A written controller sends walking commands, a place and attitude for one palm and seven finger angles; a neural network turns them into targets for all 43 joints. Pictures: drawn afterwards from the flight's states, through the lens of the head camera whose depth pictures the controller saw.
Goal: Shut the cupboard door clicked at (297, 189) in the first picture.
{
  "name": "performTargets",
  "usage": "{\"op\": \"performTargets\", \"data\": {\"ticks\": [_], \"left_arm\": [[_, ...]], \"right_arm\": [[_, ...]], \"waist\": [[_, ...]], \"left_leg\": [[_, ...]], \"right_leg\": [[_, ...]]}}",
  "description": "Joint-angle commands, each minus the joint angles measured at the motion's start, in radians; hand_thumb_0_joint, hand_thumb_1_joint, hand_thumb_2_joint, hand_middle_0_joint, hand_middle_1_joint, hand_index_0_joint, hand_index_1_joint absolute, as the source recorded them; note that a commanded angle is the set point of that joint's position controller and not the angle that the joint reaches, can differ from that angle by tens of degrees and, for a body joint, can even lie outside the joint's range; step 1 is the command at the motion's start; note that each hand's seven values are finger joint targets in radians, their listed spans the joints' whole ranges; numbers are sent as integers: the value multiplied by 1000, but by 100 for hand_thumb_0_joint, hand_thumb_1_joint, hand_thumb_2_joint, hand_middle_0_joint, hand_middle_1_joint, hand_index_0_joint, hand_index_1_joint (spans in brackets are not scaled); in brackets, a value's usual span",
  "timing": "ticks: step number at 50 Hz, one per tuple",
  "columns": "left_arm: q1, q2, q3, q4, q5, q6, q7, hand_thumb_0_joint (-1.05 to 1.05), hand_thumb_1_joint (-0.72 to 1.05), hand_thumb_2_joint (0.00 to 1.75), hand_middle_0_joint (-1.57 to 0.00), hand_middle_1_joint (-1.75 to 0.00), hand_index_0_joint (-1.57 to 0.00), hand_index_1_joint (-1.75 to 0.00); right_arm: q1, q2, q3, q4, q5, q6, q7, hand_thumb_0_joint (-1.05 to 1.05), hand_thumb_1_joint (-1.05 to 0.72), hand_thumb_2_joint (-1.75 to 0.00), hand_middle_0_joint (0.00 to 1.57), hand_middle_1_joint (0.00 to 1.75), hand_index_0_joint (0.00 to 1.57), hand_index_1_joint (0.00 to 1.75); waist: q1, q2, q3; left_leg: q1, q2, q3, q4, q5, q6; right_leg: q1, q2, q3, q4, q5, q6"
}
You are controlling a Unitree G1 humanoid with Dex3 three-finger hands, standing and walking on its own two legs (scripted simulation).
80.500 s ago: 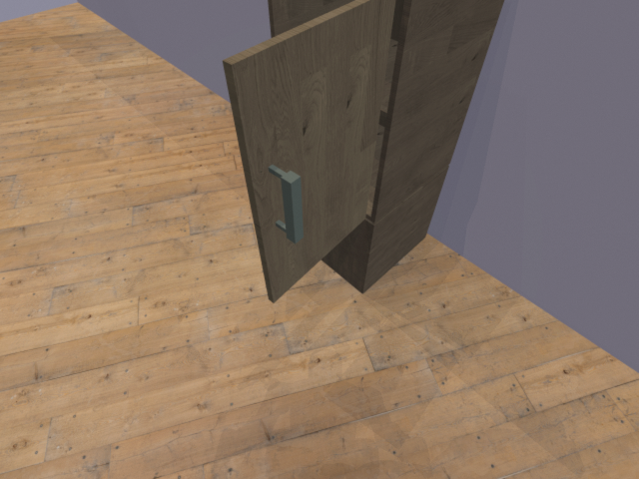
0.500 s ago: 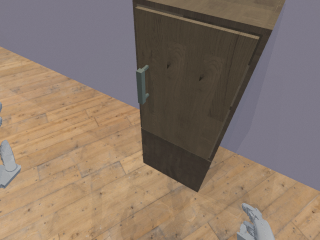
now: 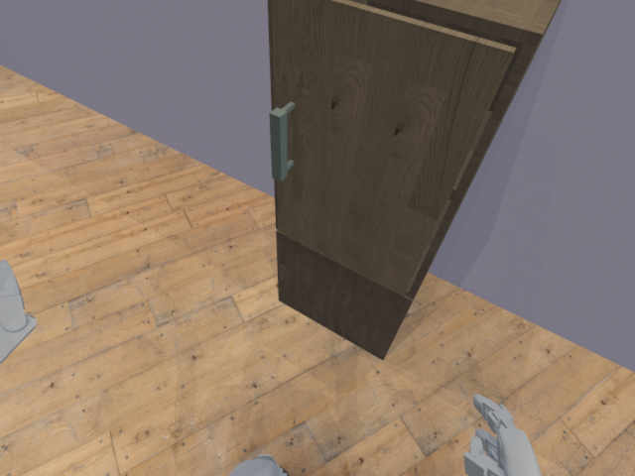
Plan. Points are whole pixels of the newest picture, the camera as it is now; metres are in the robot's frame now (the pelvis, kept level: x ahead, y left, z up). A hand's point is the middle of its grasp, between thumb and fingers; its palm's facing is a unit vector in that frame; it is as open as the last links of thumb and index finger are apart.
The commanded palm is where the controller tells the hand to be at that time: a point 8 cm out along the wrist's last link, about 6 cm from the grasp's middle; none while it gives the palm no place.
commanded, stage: step back with the hand held close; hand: left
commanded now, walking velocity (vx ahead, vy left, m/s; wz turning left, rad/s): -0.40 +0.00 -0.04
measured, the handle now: (284, 142) +0.71 +0.11 +0.00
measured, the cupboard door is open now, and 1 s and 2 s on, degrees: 0 0 0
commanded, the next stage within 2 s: stop stepping back and stand still in 0.44 s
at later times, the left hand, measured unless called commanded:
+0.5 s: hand out of the picture +0.14 +0.28 +0.19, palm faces +0.39 -0.84 -0.39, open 7.4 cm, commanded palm +0.09 +0.31 +0.20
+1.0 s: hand out of the picture +0.05 +0.30 +0.19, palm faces +0.36 -0.83 -0.43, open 7.4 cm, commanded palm +0.00 +0.35 +0.20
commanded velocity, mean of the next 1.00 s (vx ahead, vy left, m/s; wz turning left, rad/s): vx -0.13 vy -0.01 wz -0.02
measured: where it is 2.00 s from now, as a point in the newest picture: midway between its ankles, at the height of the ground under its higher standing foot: outside the picture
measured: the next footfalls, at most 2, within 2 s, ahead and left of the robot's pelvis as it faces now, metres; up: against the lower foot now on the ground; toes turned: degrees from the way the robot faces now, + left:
right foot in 0.50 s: -0.15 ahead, -0.12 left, +0.00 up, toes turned -2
right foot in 0.92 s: -0.14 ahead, -0.05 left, +0.00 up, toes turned +0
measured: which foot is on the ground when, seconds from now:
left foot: down 0.00-0.92, up 0.94-1.00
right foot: down 0.00-0.20, up 0.22-0.48, down 0.50-0.80, up 0.82-0.90, down 0.92-1.00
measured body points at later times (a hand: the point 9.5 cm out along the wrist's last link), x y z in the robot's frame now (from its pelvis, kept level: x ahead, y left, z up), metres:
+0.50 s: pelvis -0.07 +0.02 +0.01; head -0.04 +0.06 +0.46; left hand +0.12 +0.32 +0.21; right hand +0.13 -0.19 -0.05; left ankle +0.10 +0.09 -0.72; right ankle -0.19 -0.12 -0.72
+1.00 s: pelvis -0.14 +0.05 +0.00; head -0.16 +0.09 +0.45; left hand +0.02 +0.34 +0.21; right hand -0.02 -0.19 -0.08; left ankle -0.02 +0.12 -0.68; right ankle -0.18 -0.04 -0.72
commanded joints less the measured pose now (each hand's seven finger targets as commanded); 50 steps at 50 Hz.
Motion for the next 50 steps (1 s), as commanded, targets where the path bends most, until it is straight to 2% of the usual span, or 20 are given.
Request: {"op": "performTargets", "data": {"ticks": [1, 6, 10, 11, 13, 17, 25, 28, 31, 34, 36, 38, 40, 41, 43, 45, 46, 47, 48, 50], "left_arm": [[-45, 220, 123, -227, -10, -52, 48, 0, 90, 90, -20, -30, -20, -30], [-23, 226, 129, -168, -8, -35, 62, 0, 90, 90, -20, -30, -20, -30], [-45, 198, 140, -157, 0, -63, 39, 0, 90, 90, -20, -30, -20, -30], [-39, 195, 149, -152, 1, -58, 30, 0, 90, 90, -20, -30, -20, -30], [-66, 174, 112, -198, -6, -50, 20, 0, 90, 90, -20, -30, -20, -30], [-42, 142, 44, -241, -34, -35, 16, 0, 90, 90, -20, -30, -20, -30], [-118, 269, 135, -228, -44, -55, 16, 0, 90, 90, -20, -30, -20, -30], [-39, 243, 123, -217, -59, -31, 6, 0, 90, 90, -20, -30, -20, -30], [94, 257, 161, -199, -67, 9, 16, 0, 90, 90, -20, -30, -20, -30], [4, 241, 139, -167, -55, 44, 34, 0, 90, 90, -20, -30, -20, -30], [-145, 216, 93, -119, -43, 65, 37, 0, 90, 90, -20, -30, -20, -30], [-267, 208, 62, -105, -29, 66, 34, 0, 90, 90, -20, -30, -20, -30], [-315, 214, 62, -168, -33, 50, 31, 0, 90, 90, -20, -30, -20, -30], [-299, 228, 88, -199, -31, 43, 30, 0, 90, 90, -20, -30, -20, -30], [-168, 238, 109, -248, -44, 39, 8, 0, 90, 90, -20, -30, -20, -30], [82, 273, 166, -268, -51, 27, -7, 0, 90, 90, -20, -30, -20, -30], [159, 262, 173, -291, -49, 26, -10, 0, 90, 90, -20, -30, -20, -30], [100, 279, 191, -372, -54, 30, -3, 0, 90, 90, -20, -30, -20, -30], [54, 253, 189, -306, -48, 45, 7, 0, 90, 90, -20, -30, -20, -30], [-72, 233, 152, -226, -30, 41, 29, 0, 90, 90, -20, -30, -20, -30]], "right_arm": [[-51, -107, -60, -128, -3, -32, -8, 0, -90, -90, 20, 30, 20, 30], [-66, -114, -58, -127, 1, 1, -19, 0, -90, -90, 20, 30, 20, 30], [-121, -168, -66, -158, 5, -47, -39, 0, -90, -90, 20, 30, 20, 30], [-96, -162, -71, -142, -7, -54, -40, 0, -90, -90, 20, 30, 20, 30], [-90, -141, -74, -133, -13, -66, -24, 0, -90, -90, 20, 30, 20, 30], [-79, -120, -57, -101, -12, -95, -5, 0, -90, -90, 20, 30, 20, 30], [-68, -108, -45, -47, -37, -74, -11, 0, -90, -90, 20, 30, 20, 30], [-90, -110, -52, -106, 6, -71, -20, 0, -90, -90, 20, 30, 20, 30], [-84, -106, -35, -133, -5, -40, -28, 0, -90, -90, 20, 30, 20, 30], [-44, -112, -33, -107, -7, -19, -38, 0, -90, -90, 20, 30, 20, 30], [-21, -124, -32, -80, 0, -28, -49, 0, -90, -90, 20, 30, 20, 30], [-33, -145, -33, -83, 11, -53, -60, 0, -90, -90, 20, 30, 20, 30], [-69, -162, -35, -99, 6, -89, -59, 0, -90, -90, 20, 30, 20, 30], [-67, -156, -35, -104, 3, -104, -49, 0, -90, -90, 20, 30, 20, 30], [-58, -126, -52, -111, -6, -120, -15, 0, -90, -90, 20, 30, 20, 30], [-21, -100, -55, -131, 7, -110, 14, 0, -90, -90, 20, 30, 20, 30], [-21, -86, -55, -133, 20, -87, 22, 0, -90, -90, 20, 30, 20, 30], [-40, -113, -69, -109, 11, -63, 25, 0, -90, -90, 20, 30, 20, 30], [-32, -95, -58, -94, 13, -55, 21, 0, -90, -90, 20, 30, 20, 30], [-20, -87, -29, -94, -2, -56, 3, 0, -90, -90, 20, 30, 20, 30]], "waist": [[-23, -80, -169], [-29, -26, -116], [-5, 301, -91], [-4, 274, -115], [3, 181, -148], [7, 225, -220], [-5, 109, -331], [-23, 74, -234], [-24, 86, -146], [-42, -84, -14], [-65, -87, 55], [-63, 68, 103], [-34, 367, 66], [-2, 422, 5], [33, 405, -133], [47, 221, -235], [33, -101, -199], [25, -247, -115], [-9, -229, -20], [-29, -78, 17]], "left_leg": [[143, 26, -73, 49, -145, -54], [183, 55, -103, -71, -30, -38], [-276, 338, -421, -582, -614, 81], [-267, 370, -436, -595, -601, 88], [-94, 331, -343, -514, -407, 76], [197, 261, -229, -506, -237, 2], [505, 169, -31, -211, 239, -109], [524, 106, -15, -197, -12, -90], [453, 38, 4, -52, -140, -121], [399, 30, -54, 179, -115, -98], [377, 45, -89, 141, -117, -89], [287, 72, -172, -97, -262, -75], [86, 150, -406, -597, -668, -142], [30, 178, -428, -711, -747, -194], [17, 132, -247, -690, -573, -265], [73, 10, 5, -347, -338, -199], [179, -83, 112, 161, -185, -151], [98, -78, -6, 534, -156, -121], [-28, -9, -100, 621, -126, -103], [-22, 81, -82, 344, -174, -82]], "right_leg": [[-36, -312, 321, -284, -1, -122], [-73, -232, 169, -247, 40, -69], [337, 45, -14, 199, -104, 25], [338, 44, -6, 304, -109, 26], [227, 28, -5, 296, -187, 14], [145, 24, -62, 44, -277, 1], [36, -155, 41, -326, -2, -64], [-93, -102, -45, -307, -176, -45], [-193, -167, -8, -370, -427, -120], [-336, -263, 74, -413, -476, -155], [-344, -228, -1, -342, -441, -119], [-256, -124, -72, -184, -441, -59], [36, 65, -125, 82, -440, -16], [177, 118, -133, 194, -399, -18], [361, 148, -174, 187, -381, -34], [410, 53, -114, -145, -351, -75], [120, -174, 124, -369, -388, -116], [-152, -409, 402, -511, -476, -191], [-182, -408, 438, -514, -533, -241], [-79, -317, 264, -429, -443, -173]]}}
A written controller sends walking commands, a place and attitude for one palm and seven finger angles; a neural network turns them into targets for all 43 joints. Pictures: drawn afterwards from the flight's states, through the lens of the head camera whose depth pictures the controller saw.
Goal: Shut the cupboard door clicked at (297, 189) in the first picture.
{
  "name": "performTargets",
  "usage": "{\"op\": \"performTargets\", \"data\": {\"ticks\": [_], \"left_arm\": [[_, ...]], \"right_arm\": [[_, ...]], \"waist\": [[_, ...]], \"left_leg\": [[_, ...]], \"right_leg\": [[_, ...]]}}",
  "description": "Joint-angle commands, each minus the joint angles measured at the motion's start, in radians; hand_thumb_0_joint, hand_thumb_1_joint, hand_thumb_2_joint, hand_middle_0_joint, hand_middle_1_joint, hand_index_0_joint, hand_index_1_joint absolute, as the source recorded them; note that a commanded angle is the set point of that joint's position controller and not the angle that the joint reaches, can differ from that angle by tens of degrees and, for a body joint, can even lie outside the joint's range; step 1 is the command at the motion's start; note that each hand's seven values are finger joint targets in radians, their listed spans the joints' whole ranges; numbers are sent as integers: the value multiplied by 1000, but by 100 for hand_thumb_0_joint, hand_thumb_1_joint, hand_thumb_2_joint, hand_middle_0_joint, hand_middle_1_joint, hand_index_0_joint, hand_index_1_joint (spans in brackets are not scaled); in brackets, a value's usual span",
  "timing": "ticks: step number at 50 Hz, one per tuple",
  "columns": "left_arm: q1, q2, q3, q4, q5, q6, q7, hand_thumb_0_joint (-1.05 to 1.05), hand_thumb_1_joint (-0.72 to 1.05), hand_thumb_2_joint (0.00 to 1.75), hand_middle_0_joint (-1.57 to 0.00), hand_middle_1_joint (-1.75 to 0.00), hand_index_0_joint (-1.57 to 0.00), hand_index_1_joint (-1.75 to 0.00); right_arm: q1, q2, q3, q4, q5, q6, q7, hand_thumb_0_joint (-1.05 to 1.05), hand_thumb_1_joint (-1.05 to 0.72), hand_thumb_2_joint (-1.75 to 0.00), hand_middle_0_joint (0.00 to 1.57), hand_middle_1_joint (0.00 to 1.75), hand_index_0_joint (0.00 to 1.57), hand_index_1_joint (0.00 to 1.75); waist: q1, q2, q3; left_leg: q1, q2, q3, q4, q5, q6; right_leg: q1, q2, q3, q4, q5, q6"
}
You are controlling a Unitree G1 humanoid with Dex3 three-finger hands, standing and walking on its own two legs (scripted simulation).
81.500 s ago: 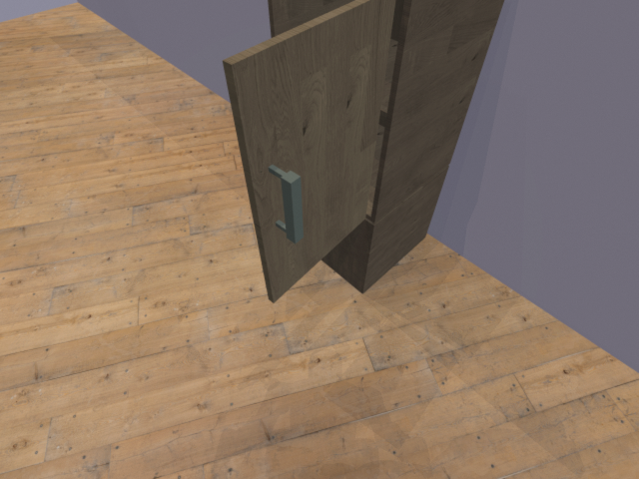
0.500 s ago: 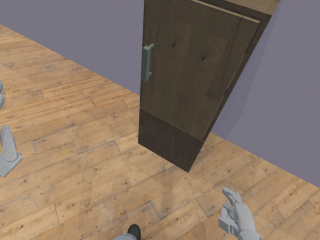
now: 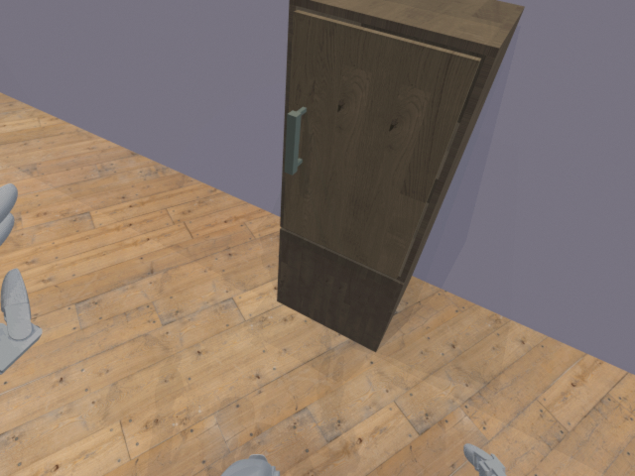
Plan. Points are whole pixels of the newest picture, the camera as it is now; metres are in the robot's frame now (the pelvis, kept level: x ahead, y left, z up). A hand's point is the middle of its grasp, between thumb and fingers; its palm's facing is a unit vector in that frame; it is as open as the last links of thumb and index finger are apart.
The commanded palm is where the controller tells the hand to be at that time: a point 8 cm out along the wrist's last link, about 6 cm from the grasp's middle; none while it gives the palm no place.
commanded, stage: stop stepping back and stand still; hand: left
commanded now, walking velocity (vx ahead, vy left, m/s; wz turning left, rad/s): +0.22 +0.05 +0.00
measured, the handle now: (296, 140) +0.85 +0.06 +0.00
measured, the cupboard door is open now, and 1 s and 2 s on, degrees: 0 0 0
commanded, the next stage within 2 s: let the arm hang, fingers relaxed in 0.86 s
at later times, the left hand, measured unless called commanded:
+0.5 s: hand (0, 316) +0.21 +0.29 +0.18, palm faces +0.37 -0.80 -0.48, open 7.4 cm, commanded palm +0.15 +0.33 +0.19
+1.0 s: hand (20, 321) +0.22 +0.29 +0.15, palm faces +0.33 -0.80 -0.49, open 7.4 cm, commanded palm none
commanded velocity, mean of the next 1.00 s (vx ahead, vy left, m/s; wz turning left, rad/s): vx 0.02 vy -0.05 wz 0.00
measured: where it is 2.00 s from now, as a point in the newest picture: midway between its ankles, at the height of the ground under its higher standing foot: outside the picture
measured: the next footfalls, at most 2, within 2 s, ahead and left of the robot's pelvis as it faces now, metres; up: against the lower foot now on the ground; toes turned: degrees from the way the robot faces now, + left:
left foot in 0.12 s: +0.06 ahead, +0.14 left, +0.00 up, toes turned +3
right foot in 0.40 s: +0.03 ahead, -0.05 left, +0.00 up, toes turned -5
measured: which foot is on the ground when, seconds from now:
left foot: up 0.00-0.10, down 0.12-1.00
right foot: down 0.00-0.14, up 0.16-0.38, down 0.40-1.00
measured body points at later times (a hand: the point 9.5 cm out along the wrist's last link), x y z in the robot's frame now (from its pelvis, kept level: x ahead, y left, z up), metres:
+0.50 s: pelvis +0.00 +0.03 +0.01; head +0.00 +0.04 +0.46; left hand +0.18 +0.33 +0.20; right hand +0.15 -0.19 -0.06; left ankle +0.02 +0.14 -0.72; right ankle -0.01 -0.05 -0.72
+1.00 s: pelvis +0.01 +0.04 +0.01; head +0.01 +0.03 +0.46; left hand +0.20 +0.33 +0.17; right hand +0.17 -0.20 -0.08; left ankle +0.02 +0.14 -0.72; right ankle -0.01 -0.05 -0.72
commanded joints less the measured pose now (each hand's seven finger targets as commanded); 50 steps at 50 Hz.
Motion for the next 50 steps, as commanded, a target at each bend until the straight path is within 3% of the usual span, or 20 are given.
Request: {"op": "performTargets", "data": {"ticks": [1, 3, 4, 6, 7, 8, 9, 11, 15, 17, 21, 23, 25, 26, 33, 45, 47, 48, 49, 50], "left_arm": [[-175, 152, 124, -23, 30, -53, 69, 0, 90, 90, -20, -30, -20, -30], [-263, 110, 59, 67, 48, -51, 85, 0, 90, 90, -20, -30, -20, -30], [-304, 102, 36, 84, 51, -49, 89, 0, 90, 90, -20, -30, -20, -30], [-311, 95, 5, 38, 50, -42, 85, 0, 90, 90, -20, -30, -20, -30], [-297, 93, 0, 22, 42, -45, 79, 0, 90, 90, -20, -30, -20, -30], [-310, 105, 8, -20, 31, -43, 72, 0, 90, 90, -20, -30, -20, -30], [-333, 96, -3, -67, 32, -44, 65, 0, 90, 90, -20, -30, -20, -30], [-323, 106, 9, -134, 39, -52, 63, 0, 90, 90, -20, -30, -20, -30], [-143, 138, 76, -150, 38, -42, 64, 0, 90, 90, -20, -30, -20, -30], [-106, 121, 78, -114, 32, -37, 62, 0, 90, 90, -20, -30, -20, -30], [-81, 138, 119, -14, 21, -26, 64, 0, 90, 90, -20, -30, -20, -30], [-53, 112, 98, -3, 12, -19, 67, 0, 90, 90, -20, -30, -20, -30], [-57, 115, 89, -12, 11, -16, 74, 0, 90, 90, -20, -30, -20, -30], [-76, 104, 67, -23, 15, -19, 77, 0, 90, 90, -20, -30, -20, -30], [-113, 127, 73, -60, 37, -47, 88, 0, 90, 90, -20, -30, -20, -30], [-49, 123, 93, -9, 23, -56, 79, 0, 90, 90, -20, -30, -20, -30], [-60, 106, 73, 0, 24, -52, 77, 0, 90, 90, -20, -30, -20, -30], [-155, -37, -370, 692, 101, 93, -74, 0, 90, 90, -20, -30, -20, -30], [-162, -68, -347, 723, 99, 170, -97, 0, 90, 90, -20, -30, -20, -30], [-196, -89, -360, 761, 107, 176, -107, 0, 90, 90, -20, -30, -20, -30]], "right_arm": [[-139, -147, -39, -140, -7, -38, -40, 0, -90, -90, 20, 30, 20, 30], [-124, -152, -36, -104, -8, -55, -58, 0, -90, -90, 20, 30, 20, 30], [-114, -160, -37, -106, -3, -64, -64, 0, -90, -90, 20, 30, 20, 30], [-129, -195, -51, -145, 9, -74, -74, 0, -90, -90, 20, 30, 20, 30], [-142, -187, -48, -157, 15, -72, -71, 0, -90, -90, 20, 30, 20, 30], [-133, -163, -31, -138, 0, -73, -69, 0, -90, -90, 20, 30, 20, 30], [-150, -158, -30, -140, -5, -78, -65, 0, -90, -90, 20, 30, 20, 30], [-170, -147, -31, -144, -11, -94, -52, 0, -90, -90, 20, 30, 20, 30], [-171, -151, -29, -167, -12, -86, -29, 0, -90, -90, 20, 30, 20, 30], [-170, -147, -25, -184, -10, -63, -28, 0, -90, -90, 20, 30, 20, 30], [-158, -139, -26, -190, -8, -20, -35, 0, -90, -90, 20, 30, 20, 30], [-148, -145, -36, -195, 5, -11, -31, 0, -90, -90, 20, 30, 20, 30], [-148, -145, -37, -187, 10, -5, -29, 0, -90, -90, 20, 30, 20, 30], [-149, -142, -33, -184, 12, -4, -28, 0, -90, -90, 20, 30, 20, 30], [-168, -159, -38, -179, 11, -11, -54, 0, -90, -90, 20, 30, 20, 30], [-159, -161, -43, -193, 14, -1, -49, 0, -90, -90, 20, 30, 20, 30], [-157, -157, -38, -195, 15, 2, -50, 0, -90, -90, 20, 30, 20, 30], [-251, -330, -70, -34, 23, -55, 43, 0, -90, -90, 20, 30, 20, 30], [-164, -297, -84, -7, 4, -15, 44, 0, -90, -90, 20, 30, 20, 30], [-124, -281, -81, 9, -8, -1, 39, 0, -90, -90, 20, 30, 20, 30]], "waist": [[17, 0, 108], [25, 67, 76], [27, 77, 47], [38, 185, -2], [39, 182, -36], [14, 220, -22], [13, 206, 0], [26, 173, -17], [43, 275, -64], [36, 281, -51], [28, 169, -49], [31, 61, -64], [26, 5, -71], [23, -5, -67], [41, 144, -100], [40, 99, -87], [39, 87, -87], [17, 91, 32], [26, 95, -47], [30, 53, -59]], "left_leg": [[136, 143, -80, -78, -85, 38], [308, 86, 11, -328, -45, 65], [385, 82, 9, -412, -48, 73], [487, 225, -176, -524, 73, 121], [492, 287, -255, -570, 39, 131], [459, 312, -366, -666, -37, 129], [428, 341, -404, -722, -86, 133], [439, 352, -366, -739, -82, 145], [448, 299, -182, -682, 61, 105], [336, 278, -134, -656, -6, 93], [211, 218, -83, -576, -78, 78], [247, 160, -42, -456, -31, 69], [284, 133, -31, -360, 32, 59], [282, 129, -39, -351, 64, 57], [399, 176, -72, -457, 412, 76], [356, 159, -62, -467, 285, 67], [361, 160, -63, -473, 283, 69], [326, 167, -51, -322, 450, 75], [391, 170, -49, -354, 404, 68], [388, 172, -49, -346, 396, 80]], "right_leg": [[-266, -296, 296, -378, -238, -88], [-207, -241, 221, -311, -115, -51], [-193, -201, 184, -267, -111, -24], [-190, -94, 82, -64, 87, 49], [-194, -69, 39, -31, 84, 73], [-199, -46, 1, 28, 26, 90], [-206, -46, 17, 85, -7, 93], [-205, -66, 44, 114, -8, 89], [-104, -45, -22, -59, 54, 83], [13, -34, -40, -146, 107, 78], [121, -92, 38, -210, 157, 44], [57, -158, 171, -257, 162, 11], [8, -238, 260, -307, 185, -23], [19, -254, 249, -296, 241, -32], [68, -139, 75, -151, 492, 57], [71, -156, 112, -202, 431, 46], [70, -151, 109, -203, 428, 50], [-58, -216, 29, -87, 619, 33], [-79, -203, 93, -112, 541, 14], [-88, -191, 74, -100, 500, 14]]}}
